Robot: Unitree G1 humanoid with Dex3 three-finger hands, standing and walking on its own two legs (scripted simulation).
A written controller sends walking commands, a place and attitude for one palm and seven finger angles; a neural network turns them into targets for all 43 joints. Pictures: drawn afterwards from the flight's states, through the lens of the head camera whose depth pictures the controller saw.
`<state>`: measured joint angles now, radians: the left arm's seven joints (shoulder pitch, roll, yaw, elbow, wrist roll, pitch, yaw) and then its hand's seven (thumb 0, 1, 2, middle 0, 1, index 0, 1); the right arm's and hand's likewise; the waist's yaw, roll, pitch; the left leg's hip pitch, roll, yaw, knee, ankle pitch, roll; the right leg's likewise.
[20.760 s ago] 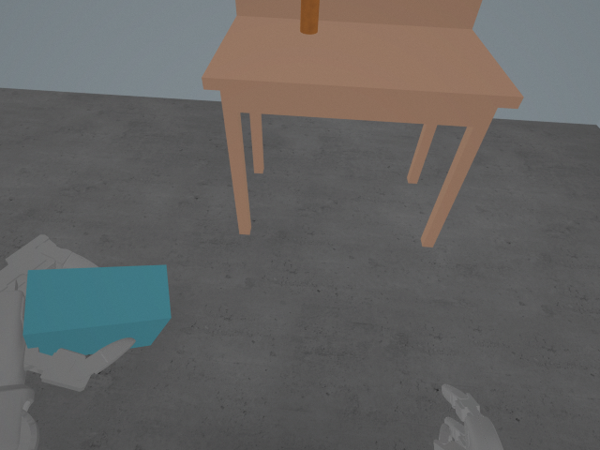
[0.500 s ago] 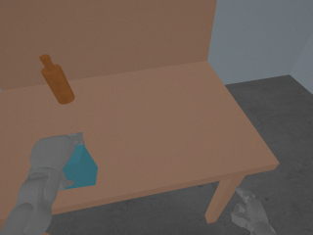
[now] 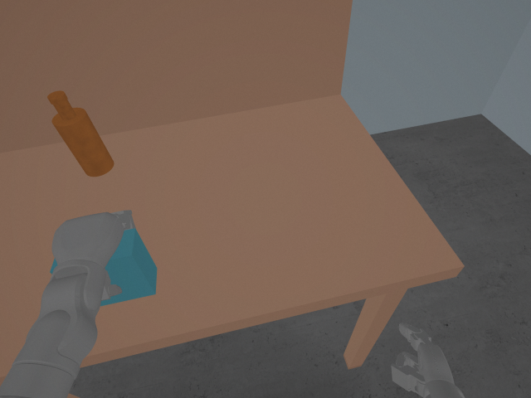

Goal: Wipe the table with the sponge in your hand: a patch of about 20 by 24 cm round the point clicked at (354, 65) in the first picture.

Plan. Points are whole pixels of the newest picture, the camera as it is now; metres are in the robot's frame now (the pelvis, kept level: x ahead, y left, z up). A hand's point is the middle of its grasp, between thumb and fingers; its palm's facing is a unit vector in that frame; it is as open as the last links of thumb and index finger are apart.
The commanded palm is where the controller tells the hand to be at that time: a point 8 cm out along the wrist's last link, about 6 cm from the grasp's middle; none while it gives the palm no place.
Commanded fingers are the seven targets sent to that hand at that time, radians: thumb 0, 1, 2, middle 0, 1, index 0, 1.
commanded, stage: wipe forward along the first lane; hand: left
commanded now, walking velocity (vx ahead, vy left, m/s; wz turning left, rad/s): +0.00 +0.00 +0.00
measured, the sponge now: (114, 275) +0.27 +0.30 +0.01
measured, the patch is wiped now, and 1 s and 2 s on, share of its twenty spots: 0.10 0.25 0.35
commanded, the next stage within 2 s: slide across to the middle lane in 1.16 s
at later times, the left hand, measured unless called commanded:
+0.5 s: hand (108, 237) +0.31 +0.32 +0.05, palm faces -0.10 -0.02 -0.99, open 9.8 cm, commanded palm +0.30 +0.32 +0.09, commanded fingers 0.00 0.10 1.30 -1.20 -1.60 -1.20 -1.60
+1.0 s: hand (111, 206) +0.37 +0.34 +0.06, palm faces -0.14 +0.01 -0.99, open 9.8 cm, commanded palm +0.36 +0.34 +0.10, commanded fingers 0.00 0.10 1.30 -1.20 -1.60 -1.20 -1.60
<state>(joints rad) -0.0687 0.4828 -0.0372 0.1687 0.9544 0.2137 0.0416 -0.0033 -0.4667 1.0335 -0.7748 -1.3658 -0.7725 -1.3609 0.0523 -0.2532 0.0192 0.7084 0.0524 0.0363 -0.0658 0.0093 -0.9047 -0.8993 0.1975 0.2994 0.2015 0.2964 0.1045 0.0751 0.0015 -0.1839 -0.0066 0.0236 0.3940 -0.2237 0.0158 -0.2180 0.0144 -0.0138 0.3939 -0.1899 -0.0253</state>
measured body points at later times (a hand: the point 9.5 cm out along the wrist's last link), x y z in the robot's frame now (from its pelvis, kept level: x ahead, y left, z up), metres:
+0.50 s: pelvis +0.00 +0.00 +0.00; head +0.02 -0.03 +0.44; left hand +0.31 +0.32 +0.11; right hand +0.18 -0.25 -0.12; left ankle -0.01 +0.11 -0.74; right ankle +0.01 -0.11 -0.74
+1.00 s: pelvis -0.01 +0.00 -0.01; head +0.04 -0.01 +0.44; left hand +0.38 +0.34 +0.11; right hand +0.10 -0.27 -0.14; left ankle -0.01 +0.11 -0.74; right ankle +0.01 -0.11 -0.74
